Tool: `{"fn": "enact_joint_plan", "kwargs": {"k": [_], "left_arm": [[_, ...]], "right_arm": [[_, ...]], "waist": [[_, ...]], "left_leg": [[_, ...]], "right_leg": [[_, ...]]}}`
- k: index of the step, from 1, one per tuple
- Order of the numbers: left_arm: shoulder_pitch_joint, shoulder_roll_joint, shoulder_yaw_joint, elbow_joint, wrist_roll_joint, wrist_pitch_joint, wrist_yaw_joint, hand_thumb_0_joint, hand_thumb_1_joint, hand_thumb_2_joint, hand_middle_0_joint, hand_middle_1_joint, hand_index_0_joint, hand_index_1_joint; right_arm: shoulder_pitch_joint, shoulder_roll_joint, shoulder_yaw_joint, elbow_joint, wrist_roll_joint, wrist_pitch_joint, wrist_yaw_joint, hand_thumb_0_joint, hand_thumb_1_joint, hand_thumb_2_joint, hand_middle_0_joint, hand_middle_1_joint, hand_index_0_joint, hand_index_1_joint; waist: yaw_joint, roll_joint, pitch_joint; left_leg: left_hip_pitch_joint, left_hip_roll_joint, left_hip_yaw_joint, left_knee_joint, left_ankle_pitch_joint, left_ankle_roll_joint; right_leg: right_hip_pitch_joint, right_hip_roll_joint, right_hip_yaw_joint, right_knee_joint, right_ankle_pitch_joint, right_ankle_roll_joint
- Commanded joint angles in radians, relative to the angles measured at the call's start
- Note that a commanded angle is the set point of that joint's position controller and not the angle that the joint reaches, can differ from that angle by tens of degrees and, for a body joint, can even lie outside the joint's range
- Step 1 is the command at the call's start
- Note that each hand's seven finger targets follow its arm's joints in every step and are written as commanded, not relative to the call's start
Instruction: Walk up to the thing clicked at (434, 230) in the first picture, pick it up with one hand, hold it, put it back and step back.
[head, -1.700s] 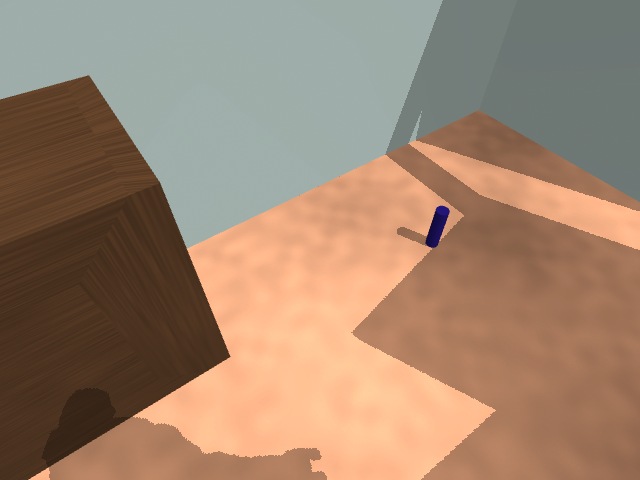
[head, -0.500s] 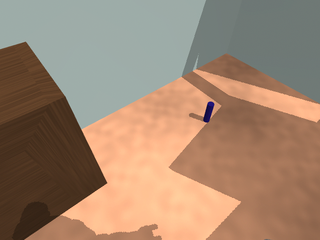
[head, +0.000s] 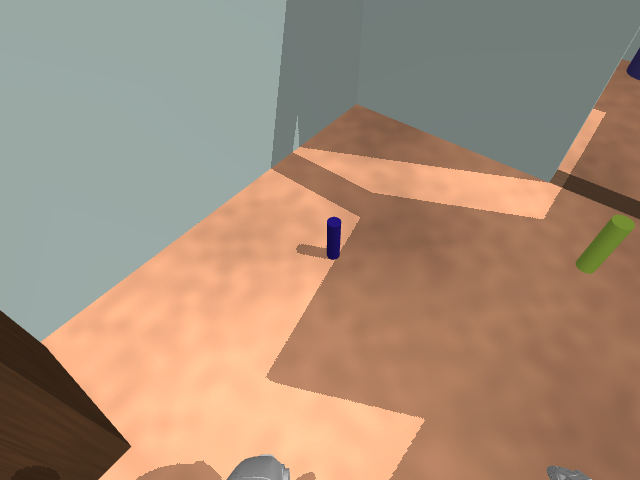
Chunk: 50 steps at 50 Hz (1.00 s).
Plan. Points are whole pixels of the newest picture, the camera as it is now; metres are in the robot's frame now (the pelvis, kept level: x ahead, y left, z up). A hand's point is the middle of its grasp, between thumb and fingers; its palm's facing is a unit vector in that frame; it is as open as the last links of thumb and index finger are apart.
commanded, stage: walk up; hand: left
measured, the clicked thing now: (333, 239) +1.02 +0.01 -0.67
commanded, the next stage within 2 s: none
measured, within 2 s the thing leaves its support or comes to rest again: neither
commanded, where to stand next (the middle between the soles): +0.64 -0.09 m, yaw -13 degrees
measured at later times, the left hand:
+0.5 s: hand (206, 313) +0.39 +0.22 -0.12, palm faces -0.27 -0.89 -0.38, open 7.4 cm
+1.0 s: hand (237, 272) +0.49 +0.19 -0.14, palm faces -0.23 -0.90 -0.37, open 7.4 cm
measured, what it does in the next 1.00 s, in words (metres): walks ahead: left foot, then right foot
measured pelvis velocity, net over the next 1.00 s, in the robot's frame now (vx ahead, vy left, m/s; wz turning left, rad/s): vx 0.40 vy -0.07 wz -0.24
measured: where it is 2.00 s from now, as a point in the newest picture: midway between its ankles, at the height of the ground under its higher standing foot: (361, 359)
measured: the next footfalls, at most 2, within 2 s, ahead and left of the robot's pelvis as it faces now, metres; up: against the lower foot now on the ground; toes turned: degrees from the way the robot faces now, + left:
left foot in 0.14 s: +0.19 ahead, +0.13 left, +0.00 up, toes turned +2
right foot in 0.54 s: +0.37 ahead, -0.19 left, +0.00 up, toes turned -13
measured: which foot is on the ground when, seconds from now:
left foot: up 0.00-0.12, down 0.14-0.58, up 0.60-1.00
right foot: down 0.00-0.14, up 0.16-0.52, down 0.54-1.00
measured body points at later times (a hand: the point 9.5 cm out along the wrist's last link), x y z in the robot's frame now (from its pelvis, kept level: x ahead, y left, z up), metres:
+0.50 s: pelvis +0.21 -0.02 +0.00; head +0.24 -0.03 +0.45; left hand +0.40 +0.27 -0.10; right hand +0.14 -0.35 -0.11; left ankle +0.15 +0.13 -0.73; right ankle +0.32 -0.18 -0.71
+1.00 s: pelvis +0.40 -0.07 +0.00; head +0.42 -0.07 +0.45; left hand +0.50 +0.24 -0.11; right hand +0.40 -0.41 -0.11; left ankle +0.53 +0.04 -0.72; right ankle +0.33 -0.18 -0.73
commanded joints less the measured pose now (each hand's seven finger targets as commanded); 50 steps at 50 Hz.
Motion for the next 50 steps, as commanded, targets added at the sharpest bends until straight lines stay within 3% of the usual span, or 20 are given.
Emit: {"fn": "enact_joint_plan", "kwargs": {"k": [1, 3, 6, 7, 8, 9, 11, 15, 18, 23, 27, 28, 29, 30, 31, 34, 36, 43, 48, 50], "left_arm": [[-0.056, 0.306, 0.086, -0.13, 0.001, -0.044, 0.027, 0.0, 0.9, 0.9, -0.2, -0.3, -0.2, -0.3], [-0.083, 0.302, 0.082, -0.143, 0.003, -0.048, 0.026, 0.0, 0.9, 0.9, -0.2, -0.3, -0.2, -0.3], [-0.14, 0.225, 0.054, -0.171, 0.011, -0.045, 0.03, 0.0, 0.9, 0.9, -0.2, -0.3, -0.2, -0.3], [-0.069, 0.135, 0.031, -0.164, 0.006, -0.044, 0.031, 0.0, 0.9, 0.9, -0.2, -0.3, -0.2, -0.3], [-0.009, 0.149, 0.027, -0.15, 0.005, -0.038, 0.039, 0.0, 0.9, 0.9, -0.2, -0.3, -0.2, -0.3], [0.05, 0.244, 0.043, -0.125, 0.011, -0.033, 0.044, 0.0, 0.9, 0.9, -0.2, -0.3, -0.2, -0.3], [0.025, 0.284, 0.053, -0.104, 0.011, -0.046, 0.043, 0.0, 0.9, 0.9, -0.2, -0.3, -0.2, -0.3], [-0.042, 0.235, 0.049, -0.102, -0.01, -0.048, 0.024, 0.0, 0.9, 0.9, -0.2, -0.3, -0.2, -0.3], [-0.119, 0.197, 0.037, -0.148, -0.014, -0.039, 0.007, 0.0, 0.9, 0.9, -0.2, -0.3, -0.2, -0.3], [-0.191, 0.185, 0.04, -0.153, -0.008, -0.036, -0.006, 0.0, 0.9, 0.9, -0.2, -0.3, -0.2, -0.3], [0.034, 0.263, 0.081, -0.068, -0.009, -0.048, 0.017, 0.0, 0.9, 0.9, -0.2, -0.3, -0.2, -0.3], [0.121, 0.335, 0.111, -0.054, -0.004, -0.055, 0.032, 0.0, 0.9, 0.9, -0.2, -0.3, -0.2, -0.3], [0.11, 0.394, 0.117, -0.09, -0.007, -0.061, 0.044, 0.0, 0.9, 0.9, -0.2, -0.3, -0.2, -0.3], [0.058, 0.41, 0.115, -0.098, -0.021, -0.057, 0.044, 0.0, 0.9, 0.9, -0.2, -0.3, -0.2, -0.3], [0.017, 0.389, 0.113, -0.11, -0.036, -0.052, 0.047, 0.0, 0.9, 0.9, -0.2, -0.3, -0.2, -0.3], [-0.054, 0.292, 0.075, -0.119, -0.037, -0.062, 0.062, 0.0, 0.9, 0.9, -0.2, -0.3, -0.2, -0.3], [-0.049, 0.274, 0.066, -0.122, -0.028, -0.076, 0.061, 0.0, 0.9, 0.9, -0.2, -0.3, -0.2, -0.3], [0.004, 0.295, 0.075, -0.149, -0.006, -0.096, 0.061, 0.0, 0.9, 0.9, -0.2, -0.3, -0.2, -0.3], [0.003, 0.311, 0.07, -0.142, -0.009, -0.096, 0.064, 0.0, 0.9, 0.9, -0.2, -0.3, -0.2, -0.3], [-0.012, 0.294, 0.056, -0.151, -0.009, -0.091, 0.068, 0.0, 0.9, 0.9, -0.2, -0.3, -0.2, -0.3]], "right_arm": [[0.024, -0.202, -0.073, -0.094, -0.009, -0.019, -0.006, 0.0, -0.9, -0.9, 0.2, 0.3, 0.2, 0.3], [0.05, -0.198, -0.079, -0.095, -0.011, -0.029, -0.008, 0.0, -0.9, -0.9, 0.2, 0.3, 0.2, 0.3], [0.279, -0.226, -0.104, -0.041, -0.018, -0.056, -0.029, 0.0, -0.9, -0.9, 0.2, 0.3, 0.2, 0.3], [0.348, -0.3, -0.124, -0.035, -0.035, -0.066, -0.042, 0.0, -0.9, -0.9, 0.2, 0.3, 0.2, 0.3], [0.274, -0.322, -0.118, -0.075, -0.027, -0.071, -0.046, 0.0, -0.9, -0.9, 0.2, 0.3, 0.2, 0.3], [0.14, -0.331, -0.115, -0.112, 0.0, -0.073, -0.043, 0.0, -0.9, -0.9, 0.2, 0.3, 0.2, 0.3], [0.06, -0.293, -0.103, -0.134, 0.008, -0.073, -0.038, 0.0, -0.9, -0.9, 0.2, 0.3, 0.2, 0.3], [0.152, -0.236, -0.076, -0.105, 0.003, -0.078, -0.04, 0.0, -0.9, -0.9, 0.2, 0.3, 0.2, 0.3], [0.167, -0.256, -0.079, -0.114, 0.003, -0.068, -0.04, 0.0, -0.9, -0.9, 0.2, 0.3, 0.2, 0.3], [0.151, -0.285, -0.087, -0.133, 0.004, -0.044, -0.035, 0.0, -0.9, -0.9, 0.2, 0.3, 0.2, 0.3], [0.152, -0.222, -0.056, -0.15, 0.005, -0.027, -0.038, 0.0, -0.9, -0.9, 0.2, 0.3, 0.2, 0.3], [0.216, -0.16, -0.033, -0.153, 0.011, -0.026, -0.037, 0.0, -0.9, -0.9, 0.2, 0.3, 0.2, 0.3], [0.26, -0.129, -0.016, -0.164, 0.017, -0.02, -0.034, 0.0, -0.9, -0.9, 0.2, 0.3, 0.2, 0.3], [0.214, -0.24, -0.048, -0.143, 0.016, -0.008, -0.046, 0.0, -0.9, -0.9, 0.2, 0.3, 0.2, 0.3], [0.173, -0.267, -0.056, -0.135, 0.012, -0.008, -0.05, 0.0, -0.9, -0.9, 0.2, 0.3, 0.2, 0.3], [0.198, -0.194, -0.042, -0.088, 0.027, 0.007, -0.039, 0.0, -0.9, -0.9, 0.2, 0.3, 0.2, 0.3], [0.216, -0.186, -0.047, -0.082, 0.013, 0.016, -0.027, 0.0, -0.9, -0.9, 0.2, 0.3, 0.2, 0.3], [0.038, -0.175, -0.061, -0.136, -0.013, 0.011, 0.005, 0.0, -0.9, -0.9, 0.2, 0.3, 0.2, 0.3], [0.017, -0.165, -0.068, -0.14, -0.014, -0.021, 0.011, 0.0, -0.9, -0.9, 0.2, 0.3, 0.2, 0.3], [0.115, -0.175, -0.075, -0.113, -0.016, -0.029, 0.003, 0.0, -0.9, -0.9, 0.2, 0.3, 0.2, 0.3]], "waist": [[-0.04, -0.129, -0.004], [-0.059, -0.116, -0.006], [-0.195, 0.038, -0.071], [-0.218, 0.288, -0.1], [-0.149, 0.238, -0.053], [-0.088, 0.118, -0.025], [-0.059, 0.085, 0.023], [-0.092, 0.096, 0.003], [-0.106, 0.148, -0.013], [-0.111, 0.138, -0.047], [0.025, -0.095, -0.17], [0.057, -0.277, -0.229], [0.034, -0.375, -0.233], [0.038, -0.296, -0.175], [0.026, -0.224, -0.11], [-0.055, -0.157, -0.012], [-0.065, -0.157, -0.016], [-0.017, -0.13, 0.016], [-0.034, -0.121, -0.032], [-0.098, -0.073, -0.077]], "left_leg": [[0.045, 0.023, -0.038, -0.152, 0.109, -0.009], [0.133, 0.019, -0.026, -0.199, 0.175, -0.01], [0.564, 0.002, -0.057, -0.368, 0.172, 0.01], [0.618, 0.175, -0.354, -0.561, -0.145, 0.048], [0.499, 0.357, -0.706, -0.743, -0.397, 0.086], [0.405, 0.406, -0.753, -0.798, -0.475, 0.151], [0.337, 0.365, -0.605, -0.769, -0.288, 0.2], [0.368, 0.215, -0.178, -0.653, 0.341, 0.154], [0.417, 0.199, -0.059, -0.608, 0.548, 0.174], [0.341, 0.191, 0.006, -0.554, 0.442, 0.135], [0.197, 0.132, 0.063, -0.131, 0.428, 0.083], [0.038, 0.048, 0.079, 0.102, 0.265, 0.051], [-0.157, -0.043, 0.041, 0.268, -0.093, 0.009], [-0.184, -0.014, -0.038, 0.325, -0.118, 0.0], [-0.198, 0.023, -0.072, 0.341, -0.085, 0.001], [-0.071, 0.063, -0.106, 0.221, 0.064, 0.007], [-0.021, 0.045, -0.078, 0.185, 0.132, 0.001], [-0.066, 0.078, -0.062, -0.123, 0.178, -0.041], [0.09, 0.029, -0.035, -0.314, 0.182, -0.008], [0.286, -0.01, -0.009, -0.403, 0.211, 0.011]], "right_leg": [[-0.107, -0.244, 0.339, -0.317, -0.259, -0.168], [-0.16, -0.232, 0.313, -0.29, -0.248, -0.154], [-0.437, -0.114, 0.179, 0.081, -0.168, -0.076], [-0.534, 0.055, 0.086, 0.424, -0.202, -0.03], [-0.58, 0.077, 0.12, 0.587, -0.21, -0.001], [-0.528, 0.013, 0.163, 0.614, -0.188, -0.005], [-0.491, -0.069, 0.151, 0.603, -0.108, 0.011], [-0.395, -0.092, 0.098, 0.419, -0.023, 0.042], [-0.377, -0.09, 0.031, 0.275, 0.004, 0.045], [-0.162, -0.068, -0.068, 0.048, 0.127, 0.012], [0.254, -0.037, -0.039, -0.057, 0.123, -0.019], [0.403, -0.127, 0.153, -0.111, -0.057, -0.052], [0.454, -0.391, 0.602, -0.239, -0.123, -0.153], [0.359, -0.435, 0.724, -0.279, -0.149, -0.231], [0.278, -0.427, 0.675, -0.292, -0.134, -0.247], [0.052, -0.25, 0.303, -0.256, 0.2, -0.118], [-0.009, -0.207, 0.239, -0.271, 0.248, -0.115], [-0.036, -0.243, 0.24, -0.322, -0.095, -0.184], [-0.021, -0.265, 0.23, -0.196, 0.08, -0.165], [-0.087, -0.231, 0.186, -0.057, 0.155, -0.122]]}}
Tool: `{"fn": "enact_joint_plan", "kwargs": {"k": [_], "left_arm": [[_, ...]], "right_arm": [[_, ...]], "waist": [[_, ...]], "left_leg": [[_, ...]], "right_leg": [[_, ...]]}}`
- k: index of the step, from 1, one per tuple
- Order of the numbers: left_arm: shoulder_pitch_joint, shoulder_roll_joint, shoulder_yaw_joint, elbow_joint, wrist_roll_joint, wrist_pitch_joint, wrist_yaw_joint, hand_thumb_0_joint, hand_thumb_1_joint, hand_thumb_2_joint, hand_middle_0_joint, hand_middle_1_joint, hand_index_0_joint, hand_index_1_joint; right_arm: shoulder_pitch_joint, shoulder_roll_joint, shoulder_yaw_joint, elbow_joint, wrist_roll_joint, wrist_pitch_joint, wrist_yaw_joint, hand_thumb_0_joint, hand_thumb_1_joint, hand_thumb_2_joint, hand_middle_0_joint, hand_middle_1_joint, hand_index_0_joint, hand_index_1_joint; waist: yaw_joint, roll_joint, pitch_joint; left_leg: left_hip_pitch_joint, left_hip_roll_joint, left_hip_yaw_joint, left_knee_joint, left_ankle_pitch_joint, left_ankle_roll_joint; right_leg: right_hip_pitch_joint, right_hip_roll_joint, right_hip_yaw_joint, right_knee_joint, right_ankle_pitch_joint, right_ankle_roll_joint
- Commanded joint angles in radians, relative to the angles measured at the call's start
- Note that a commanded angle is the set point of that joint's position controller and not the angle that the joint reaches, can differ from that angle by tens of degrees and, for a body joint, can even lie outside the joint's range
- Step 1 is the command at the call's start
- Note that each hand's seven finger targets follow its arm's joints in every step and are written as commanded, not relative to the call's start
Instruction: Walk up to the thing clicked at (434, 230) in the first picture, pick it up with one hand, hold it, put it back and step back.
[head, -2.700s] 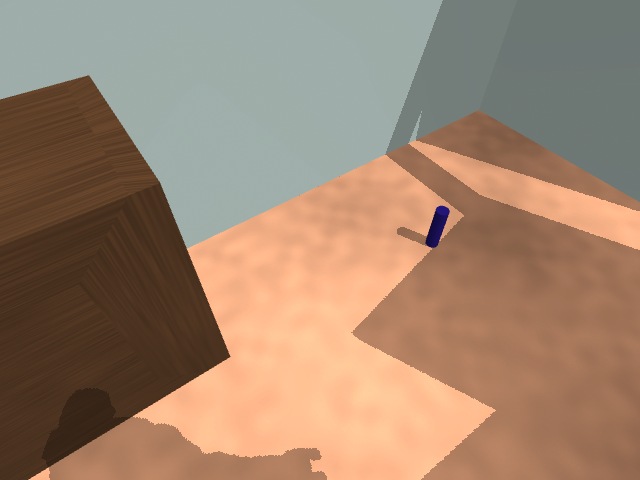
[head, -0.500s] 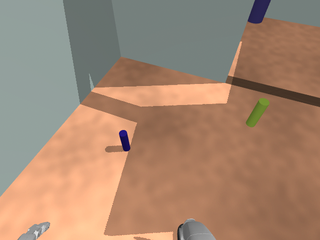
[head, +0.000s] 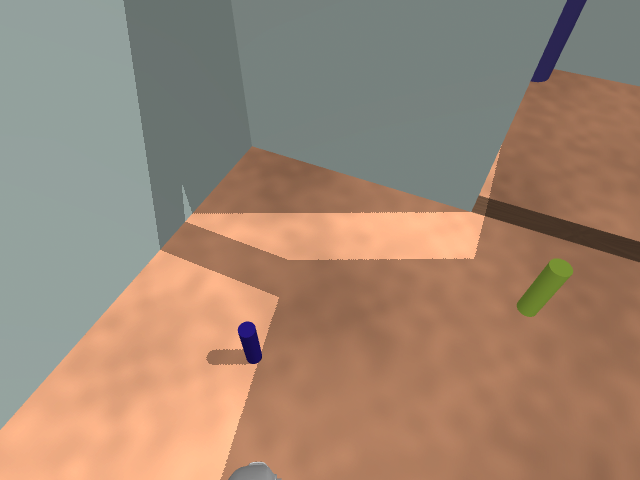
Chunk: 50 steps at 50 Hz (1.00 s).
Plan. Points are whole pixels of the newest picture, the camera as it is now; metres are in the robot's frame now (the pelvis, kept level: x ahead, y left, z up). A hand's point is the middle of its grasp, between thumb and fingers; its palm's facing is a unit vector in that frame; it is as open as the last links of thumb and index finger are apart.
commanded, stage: walk up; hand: left
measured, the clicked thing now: (250, 343) +0.58 +0.23 -0.67
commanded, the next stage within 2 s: stand in 1.98 s
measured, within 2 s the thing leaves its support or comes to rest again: neither
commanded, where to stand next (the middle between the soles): +0.24 +0.04 m, yaw +0 degrees
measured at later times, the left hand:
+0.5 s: hand (144, 412) +0.23 +0.27 -0.13, palm faces -0.06 -0.89 -0.45, open 7.4 cm
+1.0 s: hand (132, 407) +0.24 +0.30 -0.16, palm faces +0.01 -0.94 -0.35, open 7.4 cm
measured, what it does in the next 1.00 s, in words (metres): walks ahead: left foot, then right foot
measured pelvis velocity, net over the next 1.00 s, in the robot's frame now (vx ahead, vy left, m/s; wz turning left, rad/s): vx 0.16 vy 0.03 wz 0.01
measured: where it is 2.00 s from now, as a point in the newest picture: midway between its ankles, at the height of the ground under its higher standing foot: outside the picture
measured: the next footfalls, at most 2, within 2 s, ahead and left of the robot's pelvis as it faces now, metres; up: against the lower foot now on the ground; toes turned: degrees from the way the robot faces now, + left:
left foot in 0.02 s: +0.15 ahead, +0.14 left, +0.00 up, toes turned +4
right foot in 0.42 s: +0.25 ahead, -0.10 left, +0.00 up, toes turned -1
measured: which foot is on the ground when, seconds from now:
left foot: up 0.00-0.00, down 0.02-0.44, up 0.46-0.74, down 0.76-1.00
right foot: down 0.00-0.06, up 0.08-0.40, down 0.42-1.00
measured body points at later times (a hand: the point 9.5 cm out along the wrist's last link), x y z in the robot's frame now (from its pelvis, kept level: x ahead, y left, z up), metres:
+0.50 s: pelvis +0.14 +0.00 -0.01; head +0.17 -0.03 +0.44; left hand +0.23 +0.32 -0.10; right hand +0.19 -0.31 -0.15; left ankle +0.11 +0.14 -0.71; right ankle +0.23 -0.11 -0.73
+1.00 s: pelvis +0.16 +0.03 +0.00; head +0.18 +0.05 +0.45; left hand +0.24 +0.35 -0.13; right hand +0.23 -0.28 -0.12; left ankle +0.17 +0.16 -0.73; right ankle +0.21 -0.10 -0.73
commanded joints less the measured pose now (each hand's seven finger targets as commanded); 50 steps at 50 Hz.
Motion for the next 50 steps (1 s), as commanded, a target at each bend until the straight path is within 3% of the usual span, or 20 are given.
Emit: {"fn": "enact_joint_plan", "kwargs": {"k": [1, 2, 3, 4, 9, 13, 18, 20, 21, 22, 24, 28, 34, 37, 39, 41, 42, 44, 47, 50], "left_arm": [[-0.028, 0.207, 0.052, -0.102, -0.003, -0.024, 0.026, 0.0, 0.9, 0.9, -0.2, -0.3, -0.2, -0.3], [0.027, 0.134, 0.031, -0.107, -0.014, -0.026, 0.026, 0.0, 0.9, 0.9, -0.2, -0.3, -0.2, -0.3], [0.042, 0.145, 0.035, -0.089, -0.019, -0.019, 0.034, 0.0, 0.9, 0.9, -0.2, -0.3, -0.2, -0.3], [0.022, 0.23, 0.053, -0.066, -0.002, -0.008, 0.049, 0.0, 0.9, 0.9, -0.2, -0.3, -0.2, -0.3], [0.041, 0.2, 0.051, -0.026, -0.014, 0.002, 0.02, 0.0, 0.9, 0.9, -0.2, -0.3, -0.2, -0.3], [-0.009, 0.172, 0.047, -0.043, -0.01, 0.003, 0.01, 0.0, 0.9, 0.9, -0.2, -0.3, -0.2, -0.3], [-0.02, 0.139, 0.049, -0.013, 0.002, -0.005, 0.045, 0.0, 0.9, 0.9, -0.2, -0.3, -0.2, -0.3], [0.04, 0.167, 0.061, 0.026, 0.007, -0.013, 0.059, 0.0, 0.9, 0.9, -0.2, -0.3, -0.2, -0.3], [0.043, 0.209, 0.072, 0.023, 0.013, -0.016, 0.065, 0.0, 0.9, 0.9, -0.2, -0.3, -0.2, -0.3], [0.035, 0.261, 0.084, 0.002, 0.019, -0.02, 0.071, 0.0, 0.9, 0.9, -0.2, -0.3, -0.2, -0.3], [-0.089, 0.281, 0.067, -0.036, 0.006, -0.01, 0.075, 0.0, 0.9, 0.9, -0.2, -0.3, -0.2, -0.3], [-0.162, 0.246, 0.061, -0.027, 0.011, 0.003, 0.077, 0.0, 0.9, 0.9, -0.2, -0.3, -0.2, -0.3], [-0.222, 0.235, 0.064, -0.019, 0.022, 0.022, 0.071, 0.0, 0.9, 0.9, -0.2, -0.3, -0.2, -0.3], [-0.288, 0.22, 0.054, -0.012, 0.007, 0.047, 0.064, 0.0, 0.9, 0.9, -0.2, -0.3, -0.2, -0.3], [-0.273, 0.168, 0.031, 0.0, -0.001, 0.062, 0.06, 0.0, 0.9, 0.9, -0.2, -0.3, -0.2, -0.3], [-0.279, 0.165, 0.034, 0.033, -0.008, 0.076, 0.063, 0.0, 0.9, 0.9, -0.2, -0.3, -0.2, -0.3], [-0.261, 0.184, 0.041, 0.063, -0.003, 0.076, 0.06, 0.0, 0.9, 0.9, -0.2, -0.3, -0.2, -0.3], [-0.226, 0.151, 0.032, 0.099, -0.007, 0.062, 0.052, 0.0, 0.9, 0.9, -0.2, -0.3, -0.2, -0.3], [-0.246, 0.166, 0.026, 0.126, -0.01, 0.049, 0.055, 0.0, 0.9, 0.9, -0.2, -0.3, -0.2, -0.3], [-0.32, 0.17, 0.005, 0.136, -0.009, 0.05, 0.052, 0.0, 0.9, 0.9, -0.2, -0.3, -0.2, -0.3]], "right_arm": [[0.128, -0.215, -0.076, -0.051, 0.001, -0.055, -0.026, 0.0, -0.9, -0.9, 0.2, 0.3, 0.2, 0.3], [0.198, -0.288, -0.098, -0.053, -0.008, -0.062, -0.034, 0.0, -0.9, -0.9, 0.2, 0.3, 0.2, 0.3], [0.176, -0.319, -0.101, -0.079, 0.009, -0.062, -0.037, 0.0, -0.9, -0.9, 0.2, 0.3, 0.2, 0.3], [0.153, -0.325, -0.106, -0.077, 0.028, -0.055, -0.034, 0.0, -0.9, -0.9, 0.2, 0.3, 0.2, 0.3], [0.049, -0.222, -0.055, -0.101, 0.042, -0.055, -0.047, 0.0, -0.9, -0.9, 0.2, 0.3, 0.2, 0.3], [0.054, -0.233, -0.055, -0.122, 0.033, -0.043, -0.042, 0.0, -0.9, -0.9, 0.2, 0.3, 0.2, 0.3], [-0.009, -0.202, -0.035, -0.133, 0.033, -0.011, -0.05, 0.0, -0.9, -0.9, 0.2, 0.3, 0.2, 0.3], [-0.027, -0.154, -0.016, -0.136, 0.047, 0.001, -0.055, 0.0, -0.9, -0.9, 0.2, 0.3, 0.2, 0.3], [0.007, -0.105, 0.0, -0.127, 0.055, 0.005, -0.058, 0.0, -0.9, -0.9, 0.2, 0.3, 0.2, 0.3], [0.06, -0.061, 0.017, -0.119, 0.057, 0.015, -0.06, 0.0, -0.9, -0.9, 0.2, 0.3, 0.2, 0.3], [0.077, -0.163, -0.012, -0.073, 0.045, 0.049, -0.078, 0.0, -0.9, -0.9, 0.2, 0.3, 0.2, 0.3], [0.064, -0.175, -0.021, -0.002, 0.044, 0.058, -0.08, 0.0, -0.9, -0.9, 0.2, 0.3, 0.2, 0.3], [0.028, -0.154, -0.015, 0.044, 0.034, 0.05, -0.072, 0.0, -0.9, -0.9, 0.2, 0.3, 0.2, 0.3], [0.052, -0.152, -0.021, 0.088, 0.028, 0.034, -0.074, 0.0, -0.9, -0.9, 0.2, 0.3, 0.2, 0.3], [0.01, -0.192, -0.03, 0.088, 0.013, 0.024, -0.078, 0.0, -0.9, -0.9, 0.2, 0.3, 0.2, 0.3], [-0.136, -0.285, -0.036, 0.053, 0.018, 0.016, -0.076, 0.0, -0.9, -0.9, 0.2, 0.3, 0.2, 0.3], [-0.19, -0.269, -0.031, 0.051, 0.02, 0.016, -0.076, 0.0, -0.9, -0.9, 0.2, 0.3, 0.2, 0.3], [-0.217, -0.2, 0.001, 0.058, 0.022, 0.009, -0.078, 0.0, -0.9, -0.9, 0.2, 0.3, 0.2, 0.3], [-0.184, -0.17, 0.014, 0.089, 0.039, 0.0, -0.077, 0.0, -0.9, -0.9, 0.2, 0.3, 0.2, 0.3], [-0.149, -0.167, 0.018, 0.127, 0.036, 0.009, -0.082, 0.0, -0.9, -0.9, 0.2, 0.3, 0.2, 0.3]], "waist": [[-0.114, 0.041, -0.112], [-0.138, 0.258, -0.18], [-0.118, 0.261, -0.131], [-0.109, 0.179, -0.1], [-0.038, 0.11, 0.004], [-0.062, 0.181, 0.014], [-0.025, 0.109, -0.02], [0.014, 0.005, -0.078], [0.027, -0.119, -0.114], [0.017, -0.265, -0.151], [-0.014, -0.19, -0.088], [-0.037, -0.2, -0.077], [-0.023, -0.246, -0.13], [-0.062, -0.208, -0.118], [-0.054, -0.072, -0.085], [-0.031, 0.163, -0.013], [-0.009, 0.12, 0.018], [0.021, 0.093, -0.016], [-0.002, 0.105, -0.115], [-0.039, 0.065, -0.107]], "left_leg": [[0.412, -0.051, 0.006, -0.158, -0.052, 0.055], [0.551, 0.142, -0.277, -0.255, -0.157, 0.122], [0.584, 0.313, -0.592, -0.38, -0.213, 0.217], [0.539, 0.369, -0.652, -0.343, -0.209, 0.292], [0.245, 0.148, -0.153, -0.333, 0.124, 0.178], [0.268, 0.122, -0.096, -0.341, 0.107, 0.217], [0.134, 0.123, -0.027, -0.13, 0.454, 0.196], [0.07, 0.042, 0.015, 0.031, 0.26, 0.116], [0.022, -0.007, 0.039, 0.147, 0.076, 0.075], [-0.065, -0.091, 0.046, 0.287, -0.256, 0.034], [-0.016, -0.082, -0.05, 0.377, -0.417, 0.024], [-0.015, -0.061, -0.108, 0.355, -0.318, 0.012], [0.079, -0.079, -0.017, 0.158, -0.248, -0.006], [0.211, -0.1, 0.034, -0.023, -0.077, 0.002], [0.217, -0.031, -0.1, -0.152, -0.111, 0.031], [-0.03, 0.211, -0.461, -0.356, -0.356, 0.171], [-0.121, 0.213, -0.437, -0.342, -0.343, 0.198], [-0.026, 0.084, -0.219, -0.216, -0.073, 0.114], [0.105, 0.03, -0.139, -0.12, 0.162, 0.042], [0.146, 0.035, -0.161, -0.222, -0.014, 0.047]], "right_leg": [[-0.233, -0.177, 0.122, 0.153, 0.324, -0.11], [-0.366, -0.074, 0.024, 0.432, 0.252, -0.047], [-0.558, 0.034, -0.017, 0.535, -0.131, -0.015], [-0.564, -0.046, 0.062, 0.623, -0.188, -0.021], [-0.382, -0.113, 0.035, 0.501, 0.02, -0.006], [-0.379, -0.125, -0.028, 0.281, 0.069, 0.034], [-0.132, -0.079, -0.078, 0.088, 0.254, 0.023], [0.052, -0.053, -0.067, -0.02, 0.396, 0.004], [0.117, -0.124, 0.019, -0.065, 0.431, -0.022], [0.137, -0.35, 0.338, -0.143, 0.449, -0.097], [-0.029, -0.463, 0.53, -0.225, 0.195, -0.231], [-0.093, -0.342, 0.302, -0.207, 0.115, -0.149], [-0.119, -0.322, 0.177, -0.117, 0.249, -0.167], [-0.239, -0.295, 0.127, -0.037, 0.121, -0.126], [-0.32, -0.238, 0.093, 0.04, 0.008, -0.063], [-0.242, -0.083, -0.007, 0.262, -0.169, 0.003], [-0.149, -0.098, 0.017, 0.292, -0.123, 0.004], [-0.099, -0.101, 0.005, 0.1, 0.028, -0.004], [-0.014, -0.142, 0.043, 0.0, 0.345, -0.014], [-0.068, -0.154, 0.079, -0.028, 0.238, -0.01]]}}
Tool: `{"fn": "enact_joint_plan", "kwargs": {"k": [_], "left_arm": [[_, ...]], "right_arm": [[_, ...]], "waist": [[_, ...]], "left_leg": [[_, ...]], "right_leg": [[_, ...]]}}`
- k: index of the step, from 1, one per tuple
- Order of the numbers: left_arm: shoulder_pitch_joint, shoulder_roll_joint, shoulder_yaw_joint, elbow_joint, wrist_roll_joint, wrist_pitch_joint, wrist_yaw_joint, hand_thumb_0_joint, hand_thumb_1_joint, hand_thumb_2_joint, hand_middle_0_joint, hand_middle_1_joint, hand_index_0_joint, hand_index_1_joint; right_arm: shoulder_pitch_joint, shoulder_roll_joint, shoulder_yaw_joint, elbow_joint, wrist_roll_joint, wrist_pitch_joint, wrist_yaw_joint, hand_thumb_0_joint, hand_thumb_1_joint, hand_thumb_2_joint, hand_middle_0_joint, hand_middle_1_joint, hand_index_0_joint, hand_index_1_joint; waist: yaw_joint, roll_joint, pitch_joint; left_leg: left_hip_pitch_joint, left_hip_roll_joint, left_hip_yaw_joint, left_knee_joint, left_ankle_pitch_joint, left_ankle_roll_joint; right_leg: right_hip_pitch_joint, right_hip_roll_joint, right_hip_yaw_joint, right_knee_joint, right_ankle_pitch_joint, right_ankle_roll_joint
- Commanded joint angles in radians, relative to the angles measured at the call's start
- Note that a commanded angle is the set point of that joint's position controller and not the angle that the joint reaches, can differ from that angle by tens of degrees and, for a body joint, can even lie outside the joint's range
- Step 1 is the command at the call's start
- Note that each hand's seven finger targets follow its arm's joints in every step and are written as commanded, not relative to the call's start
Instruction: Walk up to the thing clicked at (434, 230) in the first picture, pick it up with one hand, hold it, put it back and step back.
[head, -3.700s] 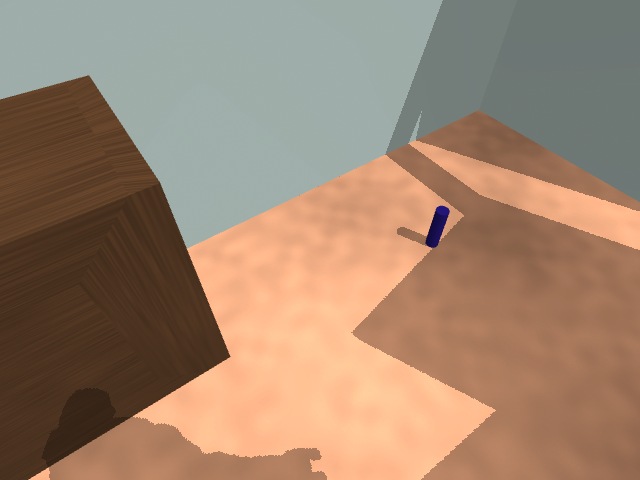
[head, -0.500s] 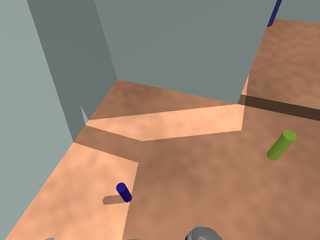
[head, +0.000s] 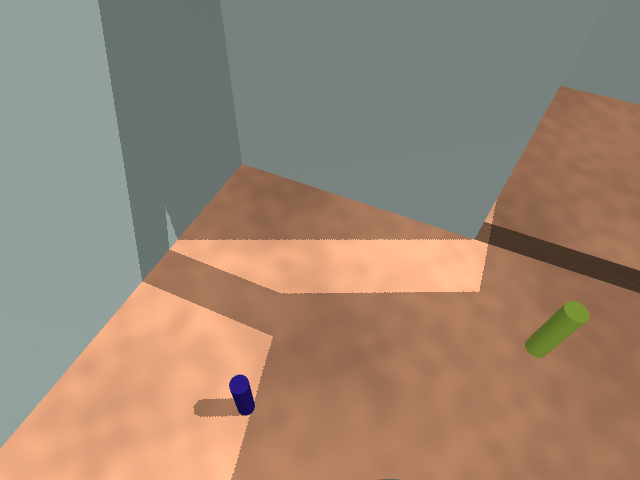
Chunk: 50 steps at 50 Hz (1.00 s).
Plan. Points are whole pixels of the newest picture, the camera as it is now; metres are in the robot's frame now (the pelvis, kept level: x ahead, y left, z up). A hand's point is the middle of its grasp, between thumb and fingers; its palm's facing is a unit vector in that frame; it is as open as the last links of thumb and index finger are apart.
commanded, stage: walk up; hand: left
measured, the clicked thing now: (242, 396) +0.42 +0.19 -0.66
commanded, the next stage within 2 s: stand in 0.98 s
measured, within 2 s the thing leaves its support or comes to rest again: neither
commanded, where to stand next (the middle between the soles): +0.08 +0.01 m, yaw +0 degrees
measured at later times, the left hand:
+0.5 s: hand out of the picture +0.08 +0.24 -0.13, palm faces +0.01 -0.94 -0.35, open 7.4 cm
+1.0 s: hand out of the picture +0.12 +0.24 -0.13, palm faces -0.02 -0.94 -0.33, open 7.4 cm
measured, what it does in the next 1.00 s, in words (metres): stands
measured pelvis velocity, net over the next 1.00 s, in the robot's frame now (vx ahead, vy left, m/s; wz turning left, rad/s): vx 0.02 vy -0.01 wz -0.01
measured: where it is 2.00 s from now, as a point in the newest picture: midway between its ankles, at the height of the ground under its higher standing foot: outside the picture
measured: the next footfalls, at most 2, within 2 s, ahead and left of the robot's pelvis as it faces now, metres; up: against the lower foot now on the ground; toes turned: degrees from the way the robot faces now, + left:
none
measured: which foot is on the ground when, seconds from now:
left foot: down 0.00-1.00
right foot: down 0.00-1.00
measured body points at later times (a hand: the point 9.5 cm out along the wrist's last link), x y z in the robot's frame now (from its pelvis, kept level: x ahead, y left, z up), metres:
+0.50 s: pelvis +0.01 -0.01 +0.02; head +0.02 -0.02 +0.47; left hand +0.08 +0.29 -0.10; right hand +0.12 -0.31 -0.11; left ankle +0.01 +0.13 -0.72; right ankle +0.05 -0.14 -0.72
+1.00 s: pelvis +0.02 -0.01 +0.02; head +0.03 -0.01 +0.47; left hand +0.12 +0.29 -0.11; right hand +0.07 -0.31 -0.11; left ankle +0.01 +0.13 -0.72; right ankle +0.05 -0.14 -0.72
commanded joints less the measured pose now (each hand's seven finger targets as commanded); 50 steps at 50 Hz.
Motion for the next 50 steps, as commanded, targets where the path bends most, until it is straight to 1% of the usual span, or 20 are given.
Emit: {"fn": "enact_joint_plan", "kwargs": {"k": [1, 2, 4, 6, 8, 10, 11, 14, 19, 23, 25, 26, 29, 33, 36, 42, 44, 48, 49, 50], "left_arm": [[-0.065, 0.18, 0.023, -0.037, -0.002, -0.019, 0.008, 0.0, 0.9, 0.9, -0.2, -0.3, -0.2, -0.3], [-0.053, 0.176, 0.018, -0.022, -0.004, -0.017, 0.006, 0.0, 0.9, 0.9, -0.2, -0.3, -0.2, -0.3], [-0.052, 0.18, 0.016, -0.001, -0.002, -0.021, 0.004, 0.0, 0.9, 0.9, -0.2, -0.3, -0.2, -0.3], [-0.057, 0.179, 0.015, 0.024, -0.003, -0.026, 0.003, 0.0, 0.9, 0.9, -0.2, -0.3, -0.2, -0.3], [-0.074, 0.18, 0.015, 0.034, -0.001, -0.029, 0.003, 0.0, 0.9, 0.9, -0.2, -0.3, -0.2, -0.3], [-0.073, 0.179, 0.014, 0.048, 0.002, -0.032, 0.003, 0.0, 0.9, 0.9, -0.2, -0.3, -0.2, -0.3], [-0.085, 0.18, 0.015, 0.054, 0.003, -0.033, 0.003, 0.0, 0.9, 0.9, -0.2, -0.3, -0.2, -0.3], [-0.1, 0.17, 0.017, 0.062, 0.007, -0.036, 0.003, 0.0, 0.9, 0.9, -0.2, -0.3, -0.2, -0.3], [-0.093, 0.158, 0.021, 0.077, 0.007, -0.035, 0.004, 0.0, 0.9, 0.9, -0.2, -0.3, -0.2, -0.3], [-0.097, 0.156, 0.025, 0.082, 0.01, -0.032, 0.005, 0.0, 0.9, 0.9, -0.2, -0.3, -0.2, -0.3], [-0.099, 0.159, 0.027, 0.08, 0.013, -0.03, 0.005, 0.0, 0.9, 0.9, -0.2, -0.3, -0.2, -0.3], [-0.11, 0.162, 0.029, 0.077, 0.015, -0.03, 0.006, 0.0, 0.9, 0.9, -0.2, -0.3, -0.2, -0.3], [-0.11, 0.159, 0.031, 0.074, 0.015, -0.026, 0.005, 0.0, 0.9, 0.9, -0.2, -0.3, -0.2, -0.3], [-0.114, 0.162, 0.035, 0.072, 0.017, -0.025, 0.004, 0.0, 0.9, 0.9, -0.2, -0.3, -0.2, -0.3], [-0.12, 0.158, 0.036, 0.065, 0.018, -0.023, 0.003, 0.0, 0.9, 0.9, -0.2, -0.3, -0.2, -0.3], [-0.112, 0.154, 0.034, 0.066, 0.014, -0.02, 0.003, 0.0, 0.9, 0.9, -0.2, -0.3, -0.2, -0.3], [-0.122, 0.149, 0.033, 0.062, 0.012, -0.019, 0.002, 0.0, 0.9, 0.9, -0.2, -0.3, -0.2, -0.3], [-0.11, 0.145, 0.032, 0.065, 0.01, -0.016, 0.003, 0.0, 0.9, 0.9, -0.2, -0.3, -0.2, -0.3], [-0.104, 0.163, 0.028, 0.064, 0.012, -0.016, 0.004, 0.0, 0.9, 0.9, -0.2, -0.3, -0.2, -0.3], [-0.105, 0.157, 0.027, 0.065, 0.013, -0.014, 0.004, 0.0, 0.9, 0.9, -0.2, -0.3, -0.2, -0.3]], "right_arm": [[-0.072, -0.223, -0.043, -0.047, 0.003, -0.023, -0.018, 0.0, -0.9, -0.9, 0.2, 0.3, 0.2, 0.3], [-0.109, -0.231, -0.043, -0.047, 0.004, -0.022, -0.018, 0.0, -0.9, -0.9, 0.2, 0.3, 0.2, 0.3], [-0.116, -0.222, -0.035, -0.038, 0.006, -0.023, -0.016, 0.0, -0.9, -0.9, 0.2, 0.3, 0.2, 0.3], [-0.12, -0.209, -0.032, -0.026, 0.011, -0.024, -0.016, 0.0, -0.9, -0.9, 0.2, 0.3, 0.2, 0.3], [-0.128, -0.204, -0.031, -0.01, 0.015, -0.02, -0.015, 0.0, -0.9, -0.9, 0.2, 0.3, 0.2, 0.3], [-0.143, -0.199, -0.03, -0.001, 0.016, -0.018, -0.012, 0.0, -0.9, -0.9, 0.2, 0.3, 0.2, 0.3], [-0.138, -0.191, -0.03, 0.008, 0.015, -0.016, -0.012, 0.0, -0.9, -0.9, 0.2, 0.3, 0.2, 0.3], [-0.139, -0.193, -0.032, 0.027, 0.014, -0.015, -0.009, 0.0, -0.9, -0.9, 0.2, 0.3, 0.2, 0.3], [-0.159, -0.181, -0.03, 0.042, 0.011, -0.017, -0.009, 0.0, -0.9, -0.9, 0.2, 0.3, 0.2, 0.3], [-0.168, -0.174, -0.029, 0.053, 0.01, -0.014, -0.009, 0.0, -0.9, -0.9, 0.2, 0.3, 0.2, 0.3], [-0.168, -0.171, -0.029, 0.053, 0.007, -0.012, -0.008, 0.0, -0.9, -0.9, 0.2, 0.3, 0.2, 0.3], [-0.158, -0.173, -0.029, 0.061, 0.005, -0.012, -0.008, 0.0, -0.9, -0.9, 0.2, 0.3, 0.2, 0.3], [-0.154, -0.177, -0.029, 0.064, 0.003, -0.013, -0.008, 0.0, -0.9, -0.9, 0.2, 0.3, 0.2, 0.3], [-0.137, -0.172, -0.028, 0.064, 0.005, -0.014, -0.008, 0.0, -0.9, -0.9, 0.2, 0.3, 0.2, 0.3], [-0.128, -0.182, -0.031, 0.068, 0.001, -0.015, -0.009, 0.0, -0.9, -0.9, 0.2, 0.3, 0.2, 0.3], [-0.121, -0.185, -0.032, 0.062, 0.003, -0.02, -0.013, 0.0, -0.9, -0.9, 0.2, 0.3, 0.2, 0.3], [-0.113, -0.184, -0.032, 0.065, 0.003, -0.019, -0.015, 0.0, -0.9, -0.9, 0.2, 0.3, 0.2, 0.3], [-0.114, -0.183, -0.032, 0.06, 0.003, -0.02, -0.016, 0.0, -0.9, -0.9, 0.2, 0.3, 0.2, 0.3], [-0.114, -0.181, -0.032, 0.059, -0.006, -0.022, -0.018, 0.0, -0.9, -0.9, 0.2, 0.3, 0.2, 0.3], [-0.111, -0.191, -0.034, 0.06, -0.006, -0.023, -0.019, 0.0, -0.9, -0.9, 0.2, 0.3, 0.2, 0.3]], "waist": [[-0.001, 0.138, -0.115], [0.014, 0.145, -0.101], [0.01, 0.109, -0.116], [0.007, 0.082, -0.111], [-0.002, 0.044, -0.103], [-0.002, 0.027, -0.105], [-0.007, 0.006, -0.099], [-0.011, -0.007, -0.122], [-0.001, -0.004, -0.155], [0.002, 0.001, -0.136], [0.002, 0.001, -0.115], [-0.002, -0.004, -0.122], [0.001, 0.02, -0.107], [-0.002, 0.019, -0.102], [-0.006, 0.03, -0.117], [-0.004, 0.036, -0.134], [-0.007, 0.032, -0.129], [-0.002, 0.045, -0.136], [-0.003, 0.024, -0.128], [-0.006, 0.036, -0.122]], "left_leg": [[0.0, 0.114, -0.15, -0.284, 0.075, 0.076], [-0.003, 0.117, -0.149, -0.287, 0.059, 0.076], [0.024, 0.114, -0.13, -0.294, 0.108, 0.077], [0.042, 0.097, -0.113, -0.293, 0.137, 0.066], [0.071, 0.087, -0.098, -0.301, 0.133, 0.059], [0.11, 0.081, -0.084, -0.298, 0.147, 0.057], [0.117, 0.072, -0.076, -0.3, 0.146, 0.054], [0.141, 0.078, -0.075, -0.327, 0.166, 0.052], [0.179, 0.085, -0.066, -0.354, 0.243, 0.044], [0.166, 0.084, -0.06, -0.37, 0.228, 0.039], [0.155, 0.077, -0.056, -0.371, 0.189, 0.038], [0.156, 0.079, -0.055, -0.376, 0.184, 0.036], [0.132, 0.08, -0.059, -0.392, 0.155, 0.036], [0.126, 0.077, -0.058, -0.385, 0.157, 0.036], [0.12, 0.083, -0.062, -0.394, 0.149, 0.036], [0.133, 0.09, -0.061, -0.397, 0.224, 0.037], [0.121, 0.087, -0.059, -0.4, 0.217, 0.034], [0.14, 0.091, -0.06, -0.399, 0.241, 0.037], [0.132, 0.1, -0.069, -0.418, 0.231, 0.025], [0.13, 0.101, -0.066, -0.421, 0.199, 0.027]], "right_leg": [[0.1, -0.058, 0.078, -0.112, 0.067, -0.051], [0.098, -0.053, 0.069, -0.13, 0.052, -0.047], [0.121, -0.066, 0.074, -0.156, 0.1, -0.048], [0.133, -0.079, 0.092, -0.192, 0.139, -0.048], [0.123, -0.094, 0.108, -0.239, 0.135, -0.05], [0.112, -0.105, 0.116, -0.273, 0.138, -0.049], [0.099, -0.109, 0.128, -0.294, 0.114, -0.048], [0.133, -0.113, 0.118, -0.318, 0.116, -0.041], [0.168, -0.112, 0.103, -0.324, 0.194, -0.031], [0.175, -0.11, 0.1, -0.339, 0.166, -0.027], [0.161, -0.11, 0.107, -0.358, 0.121, -0.026], [0.169, -0.115, 0.111, -0.358, 0.119, -0.031], [0.172, -0.106, 0.108, -0.361, 0.091, -0.03], [0.175, -0.103, 0.112, -0.365, 0.064, -0.03], [0.193, -0.1, 0.106, -0.356, 0.087, -0.032], [0.223, -0.096, 0.094, -0.324, 0.189, -0.03], [0.228, -0.098, 0.095, -0.321, 0.204, -0.03], [0.226, -0.097, 0.09, -0.315, 0.203, -0.029], [0.216, -0.097, 0.085, -0.319, 0.156, -0.031], [0.211, -0.101, 0.094, -0.325, 0.153, -0.035]]}}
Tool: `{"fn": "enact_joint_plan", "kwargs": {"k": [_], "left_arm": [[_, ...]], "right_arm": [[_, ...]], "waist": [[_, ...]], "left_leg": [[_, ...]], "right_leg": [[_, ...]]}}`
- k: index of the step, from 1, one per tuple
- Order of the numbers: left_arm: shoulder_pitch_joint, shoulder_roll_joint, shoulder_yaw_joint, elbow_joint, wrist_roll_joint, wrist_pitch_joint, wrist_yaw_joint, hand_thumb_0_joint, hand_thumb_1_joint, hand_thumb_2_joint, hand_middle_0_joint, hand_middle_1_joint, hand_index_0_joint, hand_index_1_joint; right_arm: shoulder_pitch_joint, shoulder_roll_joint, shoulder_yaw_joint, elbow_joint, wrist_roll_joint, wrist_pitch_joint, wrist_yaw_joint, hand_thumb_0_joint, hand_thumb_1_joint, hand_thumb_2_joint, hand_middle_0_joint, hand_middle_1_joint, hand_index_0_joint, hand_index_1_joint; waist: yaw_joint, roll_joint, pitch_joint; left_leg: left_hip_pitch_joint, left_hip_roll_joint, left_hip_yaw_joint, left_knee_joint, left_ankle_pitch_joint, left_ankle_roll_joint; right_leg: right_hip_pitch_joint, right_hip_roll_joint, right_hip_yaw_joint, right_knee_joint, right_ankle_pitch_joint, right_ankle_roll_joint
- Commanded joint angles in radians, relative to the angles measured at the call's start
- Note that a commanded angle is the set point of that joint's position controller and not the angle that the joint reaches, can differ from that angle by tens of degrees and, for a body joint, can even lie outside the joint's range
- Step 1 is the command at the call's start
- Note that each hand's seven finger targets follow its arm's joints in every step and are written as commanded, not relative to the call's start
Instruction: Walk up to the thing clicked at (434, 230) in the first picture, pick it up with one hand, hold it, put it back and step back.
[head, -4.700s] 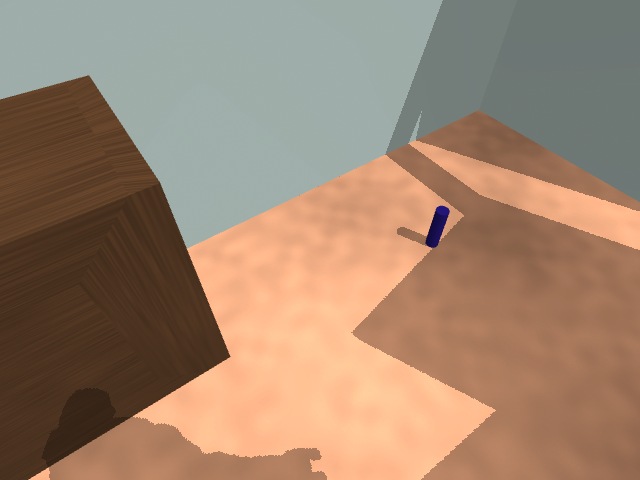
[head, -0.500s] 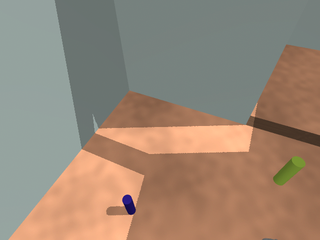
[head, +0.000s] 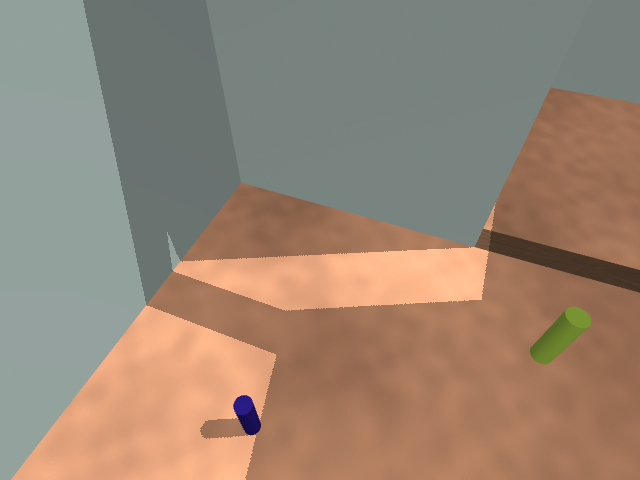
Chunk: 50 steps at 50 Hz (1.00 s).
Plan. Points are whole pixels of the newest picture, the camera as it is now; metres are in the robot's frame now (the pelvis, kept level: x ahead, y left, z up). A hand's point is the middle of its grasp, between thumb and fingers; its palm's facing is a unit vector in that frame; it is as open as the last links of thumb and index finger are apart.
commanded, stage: stand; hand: left
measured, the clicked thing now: (248, 416) +0.40 +0.20 -0.69
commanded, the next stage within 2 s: none
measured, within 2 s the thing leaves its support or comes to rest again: neither
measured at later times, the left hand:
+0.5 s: hand out of the picture +0.08 +0.25 -0.15, palm faces +0.00 -0.94 -0.35, open 7.4 cm
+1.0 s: hand out of the picture +0.10 +0.24 -0.15, palm faces -0.01 -0.94 -0.35, open 7.4 cm
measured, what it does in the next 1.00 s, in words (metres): stands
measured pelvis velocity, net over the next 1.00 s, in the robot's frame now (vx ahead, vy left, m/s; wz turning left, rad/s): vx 0.02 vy -0.02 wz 0.01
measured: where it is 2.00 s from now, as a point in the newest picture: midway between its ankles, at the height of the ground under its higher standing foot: outside the picture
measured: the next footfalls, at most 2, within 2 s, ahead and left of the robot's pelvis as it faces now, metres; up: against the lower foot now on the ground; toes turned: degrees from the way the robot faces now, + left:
none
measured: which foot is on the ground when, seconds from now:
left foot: down 0.00-1.00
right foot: down 0.00-1.00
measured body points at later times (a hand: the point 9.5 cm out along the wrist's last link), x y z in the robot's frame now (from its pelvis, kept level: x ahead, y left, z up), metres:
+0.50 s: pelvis +0.01 -0.01 +0.00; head +0.02 -0.02 +0.45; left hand +0.08 +0.29 -0.13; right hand +0.10 -0.31 -0.13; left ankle -0.01 +0.14 -0.75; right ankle +0.03 -0.13 -0.75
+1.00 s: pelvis +0.02 -0.02 +0.00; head +0.03 -0.02 +0.45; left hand +0.10 +0.29 -0.13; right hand +0.09 -0.32 -0.14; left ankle -0.01 +0.14 -0.75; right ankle +0.03 -0.13 -0.75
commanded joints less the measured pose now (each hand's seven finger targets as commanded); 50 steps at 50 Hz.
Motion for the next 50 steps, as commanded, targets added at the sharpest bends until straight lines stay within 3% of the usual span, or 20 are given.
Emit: {"fn": "enact_joint_plan", "kwargs": {"k": [1, 16, 26, 28, 32, 37, 42, 46, 50], "left_arm": [[-0.033, 0.22, 0.037, -0.058, 0.004, -0.014, 0.018, 0.0, 0.9, 0.9, -0.2, -0.3, -0.2, -0.3], [-0.015, 0.226, 0.029, -0.062, 0.001, -0.023, 0.021, 0.0, 0.9, 0.9, -0.2, -0.3, -0.2, -0.3], [-0.009, 0.232, 0.031, -0.06, 0.003, -0.02, 0.023, 0.0, 0.9, 0.9, -0.2, -0.3, -0.2, -0.3], [-0.008, 0.229, 0.03, -0.061, 0.004, -0.021, 0.023, 0.0, 0.9, 0.9, -0.2, -0.3, -0.2, -0.3], [-0.006, 0.239, 0.034, -0.059, 0.002, -0.02, 0.023, 0.0, 0.9, 0.9, -0.2, -0.3, -0.2, -0.3], [-0.013, 0.24, 0.037, -0.065, 0.002, -0.018, 0.021, 0.0, 0.9, 0.9, -0.2, -0.3, -0.2, -0.3], [-0.006, 0.234, 0.035, -0.068, 0.002, -0.023, 0.021, 0.0, 0.9, 0.9, -0.2, -0.3, -0.2, -0.3], [-0.01, 0.232, 0.034, -0.07, 0.002, -0.022, 0.023, 0.0, 0.9, 0.9, -0.2, -0.3, -0.2, -0.3], [0.001, 0.229, 0.031, -0.064, 0.003, -0.019, 0.023, 0.0, 0.899, 0.9, -0.2, -0.3, -0.2, -0.3]], "right_arm": [[-0.06, -0.219, -0.039, -0.071, -0.001, -0.021, -0.018, 0.0, -0.9, -0.9, 0.2, 0.3, 0.2, 0.3], [-0.062, -0.215, -0.037, -0.077, 0.003, -0.022, -0.016, 0.0, -0.9, -0.9, 0.2, 0.3, 0.2, 0.3], [-0.064, -0.217, -0.036, -0.082, 0.003, -0.017, -0.017, 0.0, -0.9, -0.9, 0.2, 0.3, 0.2, 0.3], [-0.07, -0.215, -0.036, -0.085, 0.004, -0.016, -0.016, 0.0, -0.9, -0.9, 0.2, 0.3, 0.2, 0.3], [-0.061, -0.211, -0.035, -0.084, 0.002, -0.013, -0.015, 0.0, -0.9, -0.9, 0.2, 0.3, 0.2, 0.3], [-0.052, -0.213, -0.037, -0.085, 0.0, -0.016, -0.017, 0.0, -0.9, -0.9, 0.2, 0.3, 0.2, 0.3], [-0.042, -0.214, -0.033, -0.085, 0.001, -0.018, -0.019, 0.0, -0.9, -0.9, 0.2, 0.3, 0.2, 0.3], [-0.041, -0.217, -0.033, -0.086, 0.001, -0.018, -0.022, 0.0, -0.9, -0.9, 0.2, 0.3, 0.2, 0.3], [-0.044, -0.215, -0.033, -0.085, 0.003, -0.016, -0.022, 0.0, -0.9, -0.9, 0.2, 0.3, 0.2, 0.3]], "waist": [[0.012, 0.008, -0.073], [0.004, 0.004, -0.108], [0.004, 0.004, -0.094], [0.007, 0.007, -0.095], [0.007, -0.011, -0.071], [0.005, -0.004, -0.094], [0.007, 0.0, -0.112], [0.007, 0.001, -0.129], [0.011, -0.001, -0.091]], "left_leg": [[-0.061, 0.1, -0.09, -0.095, 0.036, 0.035], [0.006, 0.104, -0.069, -0.068, 0.16, 0.034], [-0.002, 0.102, -0.068, -0.072, 0.1, 0.033], [0.003, 0.104, -0.068, -0.066, 0.122, 0.036], [-0.01, 0.098, -0.068, -0.07, 0.07, 0.035], [-0.014, 0.101, -0.068, -0.067, 0.092, 0.032], [0.008, 0.107, -0.064, -0.056, 0.162, 0.034], [0.02, 0.113, -0.064, -0.056, 0.196, 0.033], [0.011, 0.109, -0.066, -0.068, 0.169, 0.03]], "right_leg": [[0.052, -0.093, 0.081, -0.052, 0.011, -0.03], [0.071, -0.11, 0.082, -0.048, 0.174, -0.031], [0.064, -0.107, 0.082, -0.061, 0.106, -0.034], [0.062, -0.108, 0.081, -0.062, 0.131, -0.034], [0.047, -0.103, 0.086, -0.073, 0.054, -0.034], [0.068, -0.103, 0.086, -0.062, 0.076, -0.039], [0.087, -0.111, 0.088, -0.053, 0.188, -0.04], [0.099, -0.111, 0.077, -0.038, 0.222, -0.041], [0.076, -0.102, 0.073, -0.051, 0.176, -0.038]]}}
